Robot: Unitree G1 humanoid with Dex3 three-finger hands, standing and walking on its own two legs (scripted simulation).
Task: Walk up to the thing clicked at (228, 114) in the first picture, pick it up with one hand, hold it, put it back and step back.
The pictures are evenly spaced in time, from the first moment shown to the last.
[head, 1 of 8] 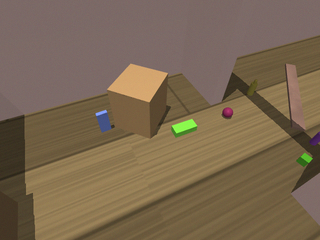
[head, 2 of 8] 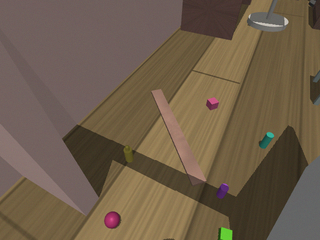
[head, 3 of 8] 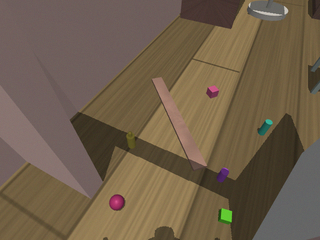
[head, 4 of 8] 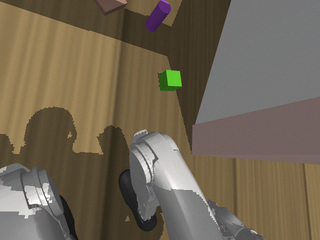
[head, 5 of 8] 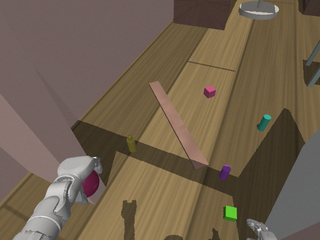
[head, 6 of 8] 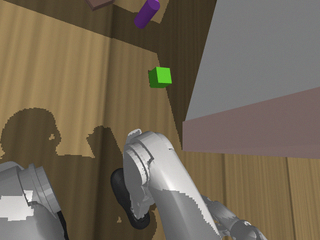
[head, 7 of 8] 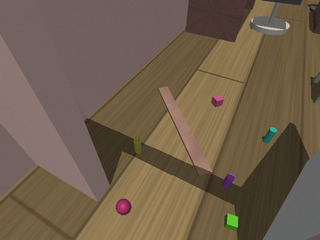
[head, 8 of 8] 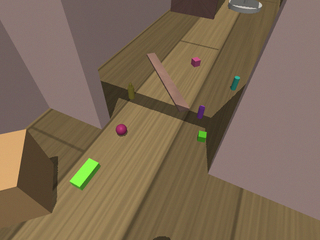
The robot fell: no
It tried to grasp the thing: yes
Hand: left
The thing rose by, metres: 0.67
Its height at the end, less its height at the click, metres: +0.00
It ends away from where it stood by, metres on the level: 0.01
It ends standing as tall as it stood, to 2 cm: yes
